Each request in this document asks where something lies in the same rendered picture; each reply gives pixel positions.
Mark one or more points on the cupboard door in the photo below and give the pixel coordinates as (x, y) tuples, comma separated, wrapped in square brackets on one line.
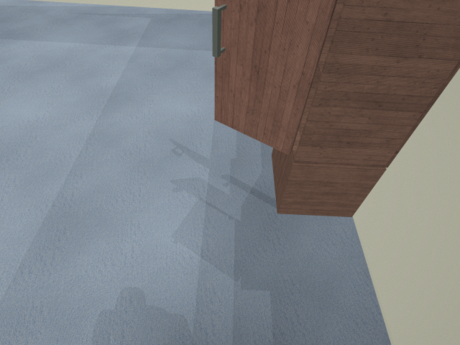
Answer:
[(264, 77)]

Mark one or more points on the handle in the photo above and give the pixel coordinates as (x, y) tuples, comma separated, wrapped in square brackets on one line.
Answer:
[(216, 30)]

